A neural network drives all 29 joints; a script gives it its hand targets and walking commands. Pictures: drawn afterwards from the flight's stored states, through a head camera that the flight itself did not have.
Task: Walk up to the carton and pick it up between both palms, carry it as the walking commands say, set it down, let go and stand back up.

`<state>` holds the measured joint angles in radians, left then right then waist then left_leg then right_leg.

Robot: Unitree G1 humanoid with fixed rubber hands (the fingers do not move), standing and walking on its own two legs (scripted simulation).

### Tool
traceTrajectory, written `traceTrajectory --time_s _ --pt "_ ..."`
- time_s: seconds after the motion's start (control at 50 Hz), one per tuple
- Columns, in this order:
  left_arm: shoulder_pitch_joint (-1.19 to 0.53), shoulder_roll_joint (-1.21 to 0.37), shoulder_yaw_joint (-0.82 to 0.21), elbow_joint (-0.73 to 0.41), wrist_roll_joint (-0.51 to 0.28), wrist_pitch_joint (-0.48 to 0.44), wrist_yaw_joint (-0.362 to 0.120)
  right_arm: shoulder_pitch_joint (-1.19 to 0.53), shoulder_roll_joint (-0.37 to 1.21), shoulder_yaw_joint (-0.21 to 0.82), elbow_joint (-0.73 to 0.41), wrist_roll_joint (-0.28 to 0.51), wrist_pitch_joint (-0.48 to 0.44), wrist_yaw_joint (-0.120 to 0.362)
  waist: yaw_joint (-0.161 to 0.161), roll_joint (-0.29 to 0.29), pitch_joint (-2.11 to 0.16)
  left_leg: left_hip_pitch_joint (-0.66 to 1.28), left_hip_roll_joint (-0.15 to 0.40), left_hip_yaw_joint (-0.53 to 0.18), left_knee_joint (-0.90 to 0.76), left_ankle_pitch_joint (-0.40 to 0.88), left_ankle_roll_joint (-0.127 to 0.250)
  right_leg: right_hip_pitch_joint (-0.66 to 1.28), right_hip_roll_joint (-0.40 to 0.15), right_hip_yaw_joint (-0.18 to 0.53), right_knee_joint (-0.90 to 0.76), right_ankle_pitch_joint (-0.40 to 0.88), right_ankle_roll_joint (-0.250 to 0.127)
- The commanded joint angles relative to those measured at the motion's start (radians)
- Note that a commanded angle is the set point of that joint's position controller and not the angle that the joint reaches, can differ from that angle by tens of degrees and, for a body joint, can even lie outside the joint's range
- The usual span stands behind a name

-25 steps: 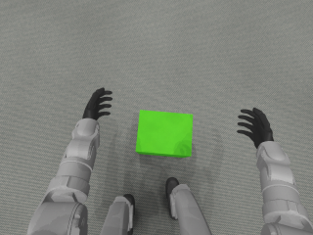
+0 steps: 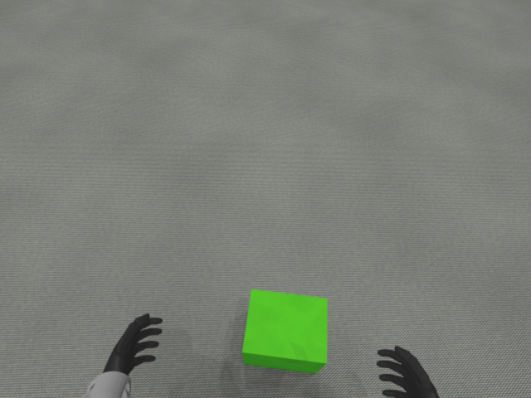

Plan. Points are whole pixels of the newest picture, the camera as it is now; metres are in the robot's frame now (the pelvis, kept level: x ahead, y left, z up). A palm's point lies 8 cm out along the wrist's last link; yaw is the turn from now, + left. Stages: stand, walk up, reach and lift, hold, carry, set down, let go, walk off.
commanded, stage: let go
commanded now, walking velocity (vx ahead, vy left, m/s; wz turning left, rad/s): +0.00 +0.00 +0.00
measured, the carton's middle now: (284, 332) +0.38 -0.08 -0.66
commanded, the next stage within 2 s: stand in 0.58 s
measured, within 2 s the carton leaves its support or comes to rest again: neither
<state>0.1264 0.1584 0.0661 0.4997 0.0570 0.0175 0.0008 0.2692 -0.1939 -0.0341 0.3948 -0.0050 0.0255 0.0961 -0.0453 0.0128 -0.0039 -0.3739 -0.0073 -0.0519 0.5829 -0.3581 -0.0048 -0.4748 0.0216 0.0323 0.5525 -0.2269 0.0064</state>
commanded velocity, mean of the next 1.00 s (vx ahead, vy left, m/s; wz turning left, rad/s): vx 0.00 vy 0.00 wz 0.00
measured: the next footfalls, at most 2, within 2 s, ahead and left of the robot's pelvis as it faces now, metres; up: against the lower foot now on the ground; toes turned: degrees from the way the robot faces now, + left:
none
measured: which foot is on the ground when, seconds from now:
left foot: down 0.00-1.00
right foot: down 0.00-1.00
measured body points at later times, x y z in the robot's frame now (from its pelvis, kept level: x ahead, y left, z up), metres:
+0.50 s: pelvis +0.02 +0.00 +0.01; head +0.04 -0.01 +0.46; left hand +0.19 +0.24 -0.07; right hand +0.19 -0.22 -0.08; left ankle -0.04 +0.12 -0.73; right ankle +0.03 -0.12 -0.73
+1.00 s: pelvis +0.02 -0.03 +0.01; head +0.02 -0.05 +0.46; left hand +0.11 +0.28 -0.09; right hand +0.13 -0.31 -0.11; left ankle -0.04 +0.12 -0.73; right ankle +0.03 -0.12 -0.73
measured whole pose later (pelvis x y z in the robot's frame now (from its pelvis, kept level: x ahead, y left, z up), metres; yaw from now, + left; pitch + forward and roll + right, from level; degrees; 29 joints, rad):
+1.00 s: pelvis +0.02 -0.03 +0.01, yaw +3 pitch -1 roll +0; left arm 0.19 0.32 0.04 0.85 0.04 0.01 0.01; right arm 0.28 -0.35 -0.04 0.76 -0.04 0.02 -0.02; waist 0.01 0.06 0.01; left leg -0.11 0.02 -0.10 0.46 -0.34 -0.04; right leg -0.21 0.04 -0.03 0.47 -0.25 -0.03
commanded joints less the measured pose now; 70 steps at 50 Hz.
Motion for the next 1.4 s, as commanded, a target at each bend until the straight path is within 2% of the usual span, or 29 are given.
traceTrajectory --time_s 0.0,0.06,0.08,0.2,0.22,0.24,0.3,0.32,0.42,0.52,0.54,0.56,0.58,0.6,0.66,0.68,0.72,0.78,0.86,0.88,0.94,1.2,1.22,1.26,1.3,1.32,1.38 --pt "-0.044 0.122 0.033 -0.135 -0.013 -0.024 -0.01 -0.104 -0.133 -0.048 -0.128 0.017 -0.012 -0.011 0.036 0.022 -0.08 -0.03 -0.007 0.025 -0.183 0.169 -0.014 0.409 0.031 -0.044 -0.069 0.192 0.015" --pt "0.008 0.122 0.019 -0.149 -0.022 -0.006 -0.018 -0.054 -0.133 -0.046 -0.115 0.018 0.01 -0.008 0.04 0.059 -0.066 0.012 0.008 0.01 -0.234 0.182 -0.024 0.505 0.046 -0.053 -0.077 0.188 0.016" --pt "0.025 0.121 0.019 -0.156 -0.022 -0.004 -0.019 -0.042 -0.129 -0.041 -0.118 0.021 0.012 -0.006 0.045 0.077 -0.064 0.029 0.01 0.004 -0.238 0.225 -0.028 0.522 0.054 -0.057 -0.073 0.203 0.017" --pt "0.024 0.12 -0.005 -0.17 -0.056 0.031 -0.041 -0.044 -0.124 -0.055 -0.101 0.006 0.046 -0.017 0.016 0.054 -0.003 0.089 0.011 -0.006 -0.242 0.331 -0.034 0.531 0.071 -0.044 -0.093 0.218 0.013" --pt "0.018 0.126 -0.002 -0.172 -0.055 0.038 -0.044 -0.051 -0.124 -0.055 -0.1 0.007 0.054 -0.02 0.02 0.07 0.008 0.092 0.01 -0.004 -0.239 0.335 -0.038 0.534 0.069 -0.039 -0.097 0.217 0.009" --pt "0.018 0.135 0.002 -0.177 -0.059 0.041 -0.047 -0.064 -0.129 -0.065 -0.112 0.001 0.063 -0.023 0.016 0.043 -0.002 0.109 0.009 -0.005 -0.237 0.35 -0.037 0.535 0.072 -0.041 -0.097 0.219 0.011" --pt "0.024 0.145 -0.008 -0.188 -0.067 0.048 -0.049 -0.064 -0.115 -0.062 -0.128 -0.007 0.092 -0.034 0.028 0.045 -0.028 0.151 0.001 0.002 -0.21 0.397 -0.039 0.533 0.067 -0.028 -0.09 0.246 0.007" --pt "0.034 0.15 -0.01 -0.178 -0.071 0.048 -0.045 -0.058 -0.11 -0.063 -0.128 -0.013 0.103 -0.04 0.028 0.023 -0.035 0.171 0.001 0.004 -0.202 0.426 -0.037 0.526 0.071 -0.03 -0.084 0.256 0.009" --pt "0.052 0.157 -0.009 -0.157 -0.067 0.041 -0.027 -0.062 -0.096 -0.04 -0.119 -0.026 0.155 -0.065 0.059 0.03 -0.048 0.222 -0.002 0.025 -0.158 0.499 -0.036 0.498 0.072 -0.008 -0.053 0.294 -0.002" --pt "0.087 0.159 -0.003 -0.139 -0.062 0.047 -0.024 -0.081 -0.127 -0.057 -0.114 -0.046 0.158 -0.089 0.083 -0.037 -0.014 0.227 -0.02 0.035 -0.149 0.431 -0.037 0.453 0.06 -0.04 -0.047 0.32 0.002" --pt "0.106 0.157 0.0 -0.132 -0.053 0.049 -0.023 -0.09 -0.134 -0.057 -0.108 -0.047 0.158 -0.093 0.095 -0.026 -0.019 0.229 -0.026 0.047 -0.152 0.433 -0.041 0.459 0.057 -0.045 -0.041 0.324 0.003" --pt "0.092 0.26 0.028 0.038 -0.01 0.034 0.012 -0.088 -0.245 -0.073 0.027 -0.035 0.093 -0.118 0.056 0.126 -0.006 0.159 0.025 0.044 -0.122 0.398 -0.05 0.368 -0.061 -0.007 -0.067 0.376 0.006" --pt "0.084 0.289 0.034 0.042 -0.004 0.028 0.025 -0.086 -0.214 -0.067 0.037 -0.039 0.067 -0.122 0.055 0.108 -0.014 0.174 0.029 0.023 -0.143 0.325 -0.051 0.359 -0.065 0.006 -0.075 0.327 0.002" --pt "0.049 0.292 0.033 0.05 -0.002 0.02 0.027 -0.07 -0.206 -0.063 0.055 -0.036 0.049 -0.122 0.036 0.1 -0.015 0.175 0.034 0.015 -0.151 0.281 -0.046 0.357 -0.069 0.008 -0.081 0.291 -0.003" --pt "0.046 0.283 0.023 0.091 -0.003 -0.008 0.027 -0.077 -0.205 -0.053 0.098 -0.031 0.008 -0.117 0.045 -0.007 -0.057 0.198 0.043 -0.013 -0.145 0.19 -0.024 0.353 -0.07 0.014 -0.114 0.191 -0.013" --pt "0.03 0.278 0.023 0.1 -0.001 -0.014 0.027 -0.065 -0.206 -0.053 0.118 -0.027 0.002 -0.116 0.043 -0.023 -0.066 0.193 0.046 -0.022 -0.144 0.184 -0.021 0.36 -0.073 0.021 -0.121 0.177 -0.015" --pt "0.016 0.276 0.021 0.134 -0.005 -0.023 0.026 -0.072 -0.213 -0.052 0.149 -0.029 -0.006 -0.113 0.039 -0.063 -0.074 0.212 0.042 -0.021 -0.136 0.184 -0.018 0.343 -0.084 0.038 -0.139 0.166 -0.019" --pt "0.009 0.283 0.02 0.173 -0.008 -0.025 0.025 -0.06 -0.239 -0.052 0.188 -0.038 -0.016 -0.115 0.041 -0.038 -0.048 0.207 0.046 -0.03 -0.146 0.181 -0.014 0.327 -0.095 0.061 -0.169 0.119 -0.023" --pt "0.005 0.32 0.027 0.224 -0.01 -0.029 0.021 -0.044 -0.267 -0.046 0.236 -0.043 -0.023 -0.118 0.048 -0.044 -0.013 0.193 0.053 -0.049 -0.161 0.168 -0.005 0.322 -0.099 0.073 -0.194 0.06 -0.024" --pt "0.006 0.324 0.028 0.238 -0.012 -0.029 0.022 -0.04 -0.273 -0.046 0.25 -0.043 -0.027 -0.118 0.051 -0.023 -0.018 0.194 0.052 -0.048 -0.166 0.164 -0.005 0.331 -0.099 0.075 -0.196 0.053 -0.023" --pt "0.005 0.337 0.025 0.273 -0.014 -0.031 0.018 -0.024 -0.287 -0.039 0.282 -0.04 -0.032 -0.119 0.054 -0.037 -0.014 0.188 0.058 -0.053 -0.169 0.187 -0.002 0.347 -0.106 0.079 -0.198 0.083 -0.026" --pt "-0.022 0.345 0.007 0.401 -0.025 -0.027 0.014 -0.043 -0.325 -0.015 0.382 -0.028 -0.044 -0.135 0.065 0.024 -0.037 0.204 0.089 -0.068 -0.217 0.324 -0.004 0.418 -0.1 0.044 -0.162 0.253 -0.024" --pt "-0.035 0.35 0.005 0.408 -0.025 -0.025 0.015 -0.049 -0.325 -0.016 0.386 -0.026 -0.045 -0.136 0.06 0.008 -0.037 0.204 0.091 -0.068 -0.218 0.327 -0.004 0.418 -0.102 0.045 -0.161 0.253 -0.025" --pt "-0.032 0.344 0.002 0.423 -0.025 -0.026 0.012 -0.057 -0.336 -0.014 0.396 -0.026 -0.046 -0.137 0.063 0.027 -0.042 0.215 0.094 -0.068 -0.228 0.34 -0.003 0.417 -0.103 0.042 -0.161 0.264 -0.027" --pt "-0.036 0.353 0.0 0.438 -0.029 -0.025 0.013 -0.044 -0.338 -0.013 0.412 -0.024 -0.046 -0.138 0.054 0.024 -0.033 0.22 0.098 -0.072 -0.235 0.34 -0.003 0.411 -0.105 0.045 -0.166 0.247 -0.024" --pt "-0.04 0.35 -0.002 0.444 -0.029 -0.024 0.012 -0.061 -0.333 -0.01 0.417 -0.025 -0.045 -0.137 0.061 0.01 -0.037 0.224 0.099 -0.068 -0.233 0.353 -0.002 0.415 -0.104 0.042 -0.17 0.259 -0.022" --pt "-0.037 0.344 -0.006 0.464 -0.029 -0.025 0.012 -0.062 -0.348 -0.011 0.432 -0.026 -0.047 -0.14 0.058 0.019 -0.025 0.22 0.101 -0.071 -0.244 0.336 0.001 0.416 -0.108 0.047 -0.179 0.241 -0.023"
